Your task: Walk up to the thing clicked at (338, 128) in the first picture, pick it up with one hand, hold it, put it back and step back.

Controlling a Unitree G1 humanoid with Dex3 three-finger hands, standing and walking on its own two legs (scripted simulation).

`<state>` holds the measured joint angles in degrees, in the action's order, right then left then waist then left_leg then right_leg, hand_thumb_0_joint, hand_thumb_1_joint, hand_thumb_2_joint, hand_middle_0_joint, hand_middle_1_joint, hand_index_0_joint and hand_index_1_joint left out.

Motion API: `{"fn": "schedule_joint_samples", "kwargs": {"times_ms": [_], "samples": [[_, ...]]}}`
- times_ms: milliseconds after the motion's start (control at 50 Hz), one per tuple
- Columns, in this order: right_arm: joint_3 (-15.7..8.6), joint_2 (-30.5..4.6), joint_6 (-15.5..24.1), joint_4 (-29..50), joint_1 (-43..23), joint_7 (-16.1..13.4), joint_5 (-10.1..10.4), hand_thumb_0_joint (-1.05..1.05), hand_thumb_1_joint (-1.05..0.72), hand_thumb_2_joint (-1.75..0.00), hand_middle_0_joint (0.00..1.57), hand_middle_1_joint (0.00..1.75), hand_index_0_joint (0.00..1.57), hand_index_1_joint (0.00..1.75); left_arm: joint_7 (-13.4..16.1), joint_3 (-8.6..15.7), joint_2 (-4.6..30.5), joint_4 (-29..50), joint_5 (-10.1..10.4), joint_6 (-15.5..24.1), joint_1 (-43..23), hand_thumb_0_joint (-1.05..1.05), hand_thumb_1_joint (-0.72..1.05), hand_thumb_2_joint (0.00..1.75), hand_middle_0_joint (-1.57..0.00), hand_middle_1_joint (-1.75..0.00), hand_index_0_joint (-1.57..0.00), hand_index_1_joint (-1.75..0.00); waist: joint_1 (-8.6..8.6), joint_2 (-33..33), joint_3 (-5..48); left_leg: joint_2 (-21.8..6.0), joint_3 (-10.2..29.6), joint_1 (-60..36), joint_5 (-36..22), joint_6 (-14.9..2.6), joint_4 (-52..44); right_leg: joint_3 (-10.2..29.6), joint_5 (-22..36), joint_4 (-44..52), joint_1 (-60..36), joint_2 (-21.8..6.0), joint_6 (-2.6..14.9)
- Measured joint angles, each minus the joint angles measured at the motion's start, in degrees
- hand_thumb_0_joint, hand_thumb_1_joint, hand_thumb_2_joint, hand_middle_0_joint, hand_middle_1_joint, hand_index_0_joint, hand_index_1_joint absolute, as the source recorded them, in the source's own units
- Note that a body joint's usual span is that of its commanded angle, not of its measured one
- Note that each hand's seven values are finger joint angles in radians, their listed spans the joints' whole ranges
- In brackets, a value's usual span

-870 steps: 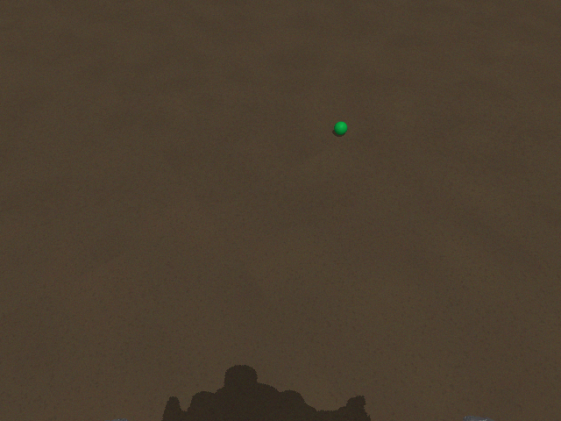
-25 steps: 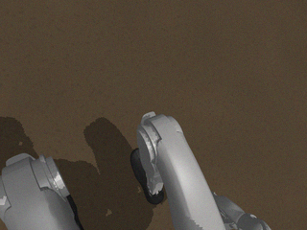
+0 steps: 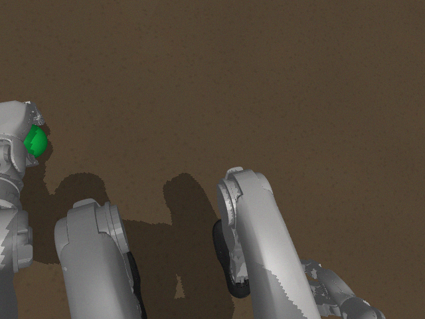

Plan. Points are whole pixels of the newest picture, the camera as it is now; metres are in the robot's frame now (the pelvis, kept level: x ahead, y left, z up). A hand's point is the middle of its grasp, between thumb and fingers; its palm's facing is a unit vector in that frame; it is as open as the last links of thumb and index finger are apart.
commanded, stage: settle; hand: left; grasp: from above
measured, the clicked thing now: (25, 141) +0.46 +0.30 -0.19
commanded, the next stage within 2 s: lift in 0.22 s
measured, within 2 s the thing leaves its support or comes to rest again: neither
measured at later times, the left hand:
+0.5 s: hand (8, 135) +0.45 +0.30 -0.11, palm faces -0.43 -0.09 -0.90, open 9.5 cm
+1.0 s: hand out of the picture +0.38 +0.30 +0.03, palm faces -0.42 -0.11 -0.90, open 9.5 cm
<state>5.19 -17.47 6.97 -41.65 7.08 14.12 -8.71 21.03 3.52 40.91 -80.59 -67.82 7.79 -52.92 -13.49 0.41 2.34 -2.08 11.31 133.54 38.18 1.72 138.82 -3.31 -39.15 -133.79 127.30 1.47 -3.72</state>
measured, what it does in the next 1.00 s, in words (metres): rises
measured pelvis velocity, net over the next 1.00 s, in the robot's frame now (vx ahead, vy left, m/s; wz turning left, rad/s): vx -0.01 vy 0.00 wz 0.09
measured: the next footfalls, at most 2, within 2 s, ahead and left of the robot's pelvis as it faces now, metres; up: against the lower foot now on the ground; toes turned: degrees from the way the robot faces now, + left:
none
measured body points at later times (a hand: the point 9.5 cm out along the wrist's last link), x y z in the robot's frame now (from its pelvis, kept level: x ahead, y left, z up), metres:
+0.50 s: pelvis -0.01 +0.00 +0.03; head +0.21 +0.06 +0.42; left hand +0.46 +0.30 -0.06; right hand +0.05 -0.28 -0.08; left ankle +0.08 +0.14 -0.29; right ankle +0.10 -0.13 -0.29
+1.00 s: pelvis -0.01 +0.00 +0.13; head +0.16 +0.05 +0.54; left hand +0.40 +0.31 +0.08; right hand +0.12 -0.26 +0.01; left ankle +0.08 +0.14 -0.29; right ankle +0.10 -0.13 -0.29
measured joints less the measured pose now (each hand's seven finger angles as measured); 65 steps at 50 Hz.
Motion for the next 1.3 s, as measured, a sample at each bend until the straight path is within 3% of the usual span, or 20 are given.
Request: {"fn": "schedule_joint_samples", "kwargs": {"times_ms": [140,400,580,900,1300], "samples": [[-0.7,0.1,-1.9,0.5,0.6,-2.1,0.7,0.00,-0.91,-0.90,0.20,0.30,0.20,0.30,-2.8,-0.7,-0.4,1.8,-0.3,1.4,-0.4,-0.03,0.01,0.44,-0.74,-0.61,-0.80,-0.56,0.63,0.1,0.1,0.2,-0.8,-1.1,-0.9,0.21,-1.7,0.5,0.5,1.0,-0.7,-0.5,0.31],[-1.9,0.3,-4.2,0.1,3.0,-4.9,1.6,0.00,-0.91,-0.90,0.20,0.30,0.20,0.30,-4.4,-0.7,-1.2,5.1,-0.5,1.6,0.0,-0.03,-0.01,0.46,-0.75,-0.60,-0.81,-0.56,0.93,0.6,1.0,0.2,-1.8,-2.4,-1.9,0.06,-4.4,1.0,1.3,3.0,-1.7,-0.8,0.54],[-3.2,1.0,-5.7,0.5,4.3,-6.1,3.4,0.00,-0.91,-0.90,0.20,0.30,0.20,0.30,-8.4,-1.1,-3.4,9.7,2.0,-0.7,3.0,-0.03,0.00,0.47,-0.73,-0.62,-0.78,-0.58,1.88,1.6,3.1,0.0,-3.0,-5.1,-2.2,-0.35,-8.0,1.7,1.4,6.2,-4.1,-1.2,0.63],[-5.6,1.7,-8.1,3.4,3.5,-9.3,6.9,0.01,-0.91,-0.90,0.20,0.30,0.20,0.30,-14.6,-4.7,-6.8,26.0,6.9,-2.8,14.0,-0.02,0.02,0.49,-0.68,-0.65,-0.74,-0.62,6.06,2.3,7.4,-0.4,-4.9,-15.8,-2.9,-0.94,-19.1,2.0,2.2,17.0,-14.4,-1.9,0.77],[-6.2,3.2,-9.2,3.4,1.8,-14.9,9.9,0.01,-0.90,-0.90,0.20,0.30,0.20,0.30,-17.7,-9.0,-12.1,42.1,11.7,-8.4,29.7,-0.02,0.02,0.47,-0.69,-0.63,-0.75,-0.60,9.15,2.4,7.8,-1.2,-8.0,-45.7,-5.8,-0.92,-44.6,2.6,5.8,41.7,-42.9,-2.6,1.27]]}}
